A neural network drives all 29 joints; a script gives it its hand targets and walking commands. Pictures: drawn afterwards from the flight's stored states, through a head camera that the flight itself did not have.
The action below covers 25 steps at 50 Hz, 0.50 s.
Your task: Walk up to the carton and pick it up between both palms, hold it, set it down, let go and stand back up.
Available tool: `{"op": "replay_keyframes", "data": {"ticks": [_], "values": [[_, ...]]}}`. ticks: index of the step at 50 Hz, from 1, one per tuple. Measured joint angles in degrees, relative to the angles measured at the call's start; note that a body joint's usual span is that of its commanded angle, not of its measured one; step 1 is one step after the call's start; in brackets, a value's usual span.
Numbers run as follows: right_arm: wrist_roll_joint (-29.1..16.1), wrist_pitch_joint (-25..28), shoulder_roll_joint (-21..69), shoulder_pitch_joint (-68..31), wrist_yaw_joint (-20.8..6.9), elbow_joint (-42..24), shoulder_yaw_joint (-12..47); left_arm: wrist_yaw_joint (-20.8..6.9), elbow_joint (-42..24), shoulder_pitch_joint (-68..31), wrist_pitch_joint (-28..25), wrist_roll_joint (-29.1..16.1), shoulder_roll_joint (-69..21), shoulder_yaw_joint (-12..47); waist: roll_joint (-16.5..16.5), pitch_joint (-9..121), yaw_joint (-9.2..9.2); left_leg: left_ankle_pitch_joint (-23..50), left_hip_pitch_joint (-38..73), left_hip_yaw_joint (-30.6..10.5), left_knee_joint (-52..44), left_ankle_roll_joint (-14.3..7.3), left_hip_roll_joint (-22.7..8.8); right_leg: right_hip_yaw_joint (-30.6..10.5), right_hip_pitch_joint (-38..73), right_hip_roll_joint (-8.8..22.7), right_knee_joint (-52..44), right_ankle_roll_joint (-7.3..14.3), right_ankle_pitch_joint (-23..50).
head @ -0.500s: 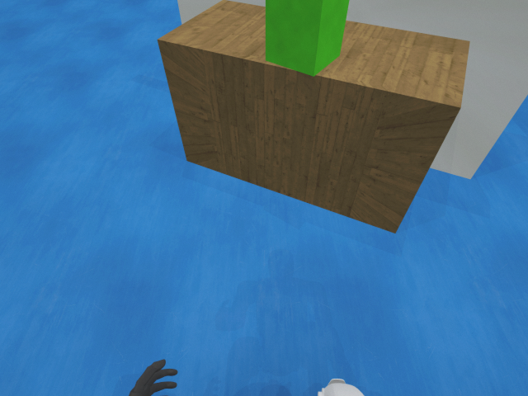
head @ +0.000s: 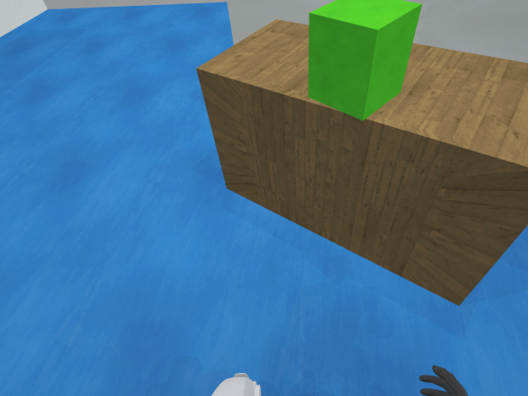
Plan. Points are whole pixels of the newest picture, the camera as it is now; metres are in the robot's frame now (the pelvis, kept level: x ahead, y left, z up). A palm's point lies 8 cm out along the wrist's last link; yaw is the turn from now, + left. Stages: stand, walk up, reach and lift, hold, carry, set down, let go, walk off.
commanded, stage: walk up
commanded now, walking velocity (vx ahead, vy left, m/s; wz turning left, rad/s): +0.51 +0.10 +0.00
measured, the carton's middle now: (358, 55) +1.03 -0.12 +0.03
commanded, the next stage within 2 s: none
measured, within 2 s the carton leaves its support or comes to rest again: neither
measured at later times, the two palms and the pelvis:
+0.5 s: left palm (181, 252) +0.43 +0.28 -0.12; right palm out of the picture +0.19 -0.22 -0.12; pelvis +0.28 +0.03 +0.00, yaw -2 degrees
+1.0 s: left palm (223, 253) +0.42 +0.18 -0.11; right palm (440, 191) +0.65 -0.31 -0.13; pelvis +0.52 -0.06 +0.01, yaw +1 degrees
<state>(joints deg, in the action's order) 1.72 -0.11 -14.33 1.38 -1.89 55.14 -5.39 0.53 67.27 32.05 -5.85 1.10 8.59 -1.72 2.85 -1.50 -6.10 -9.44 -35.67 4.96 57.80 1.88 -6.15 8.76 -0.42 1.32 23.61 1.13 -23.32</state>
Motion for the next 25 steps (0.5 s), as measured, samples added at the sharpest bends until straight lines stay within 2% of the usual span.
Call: {"op": "replay_keyframes", "data": {"ticks": [3,7,8,9,10,11,13,14,15,17,20,25], "values": [[-0.6,0.0,1.3,-1.6,-0.6,-0.4,1.1,0.1,0.7,2.0,0.4,0.2,-1.0,0.5,-0.2,0.2,-0.55,3.4,0.8,0.7,-9.4,-0.3,-0.3,0.4,5.1,0.1,-2.5,-1.0,-2.2],[-0.7,0.8,3.8,-3.1,-1.0,-0.5,2.7,0.0,1.3,1.7,0.8,0.0,-2.2,1.1,-1.1,-0.2,-0.77,3.1,4.2,3.1,-21.1,-2.4,0.4,1.6,11.9,0.6,-5.0,-3.0,-6.0],[-0.5,1.2,4.5,-3.4,-0.9,-0.5,2.9,0.0,1.5,1.2,0.9,-0.1,-2.2,1.2,-1.9,-0.6,-0.71,3.5,5.1,3.7,-22.3,-3.1,1.3,1.8,12.8,1.4,-3.9,-3.6,-7.9],[-0.2,1.9,5.8,-3.8,-0.6,-0.2,3.0,0.0,1.9,-0.3,1.1,-0.3,-1.8,1.2,-4.3,-1.6,-0.46,3.0,5.4,4.6,-20.5,-4.0,3.1,2.2,13.1,3.6,-1.1,-3.8,-10.0],[0.2,2.6,6.9,-3.9,-0.3,0.1,3.1,0.0,2.1,-2.1,1.5,-0.7,-1.5,1.0,-6.6,-2.8,-0.36,1.3,6.1,5.7,-19.1,-4.7,4.8,2.2,12.0,6.1,4.2,-3.3,-11.1],[0.6,3.3,7.5,-3.8,-0.1,0.2,3.3,0.0,1.9,-3.8,1.8,-1.2,-1.7,1.1,-7.3,-3.5,-0.24,-0.7,6.5,6.3,-17.8,-5.1,5.1,0.5,8.3,7.4,13.3,-2.8,-9.3],[0.9,4.0,7.9,-2.5,0.6,0.1,3.2,-0.1,0.4,-6.9,2.3,-2.3,-2.3,1.3,-5.9,-4.0,0.87,-4.5,7.3,6.6,-15.4,-5.4,3.2,-5.6,-2.5,5.3,36.6,-1.8,-4.4],[0.7,4.1,8.0,-0.9,0.9,0.2,3.2,-0.3,-0.4,-8.4,2.5,-2.4,-1.8,1.0,-5.6,-3.9,1.61,-5.6,8.7,6.9,-15.5,-4.7,2.4,-7.7,-7.3,4.1,45.1,-1.6,-3.2],[0.5,4.1,8.0,1.0,1.2,0.7,3.3,-0.3,-1.1,-10.0,2.6,-2.2,-0.9,0.5,-5.8,-3.5,2.56,-6.3,10.4,7.3,-16.4,-4.2,1.9,-9.0,-11.6,3.3,51.0,-1.3,-1.8],[0.1,4.2,7.3,5.3,2.2,2.5,3.3,-0.3,-2.6,-13.7,3.0,-1.5,1.6,-0.7,-6.2,-2.6,4.78,-6.9,14.2,7.7,-19.3,-3.9,1.3,-9.4,-18.8,2.9,56.1,-0.6,0.5],[0.2,4.2,5.2,12.6,2.7,5.5,2.8,-0.5,-5.7,-20.3,4.0,-0.6,5.3,-2.1,-6.1,-2.3,7.48,-7.1,19.4,7.1,-23.6,-3.1,1.1,-7.7,-26.5,4.1,53.0,0.4,3.3],[0.9,3.9,2.7,22.7,2.5,8.7,2.4,-2.4,-12.0,-28.5,5.6,0.2,7.5,-2.3,-5.8,-2.2,9.3,-7.9,27.1,7.1,-29.7,-1.2,1.1,-6.1,-31.7,6.5,34.8,-0.8,7.7]]}}
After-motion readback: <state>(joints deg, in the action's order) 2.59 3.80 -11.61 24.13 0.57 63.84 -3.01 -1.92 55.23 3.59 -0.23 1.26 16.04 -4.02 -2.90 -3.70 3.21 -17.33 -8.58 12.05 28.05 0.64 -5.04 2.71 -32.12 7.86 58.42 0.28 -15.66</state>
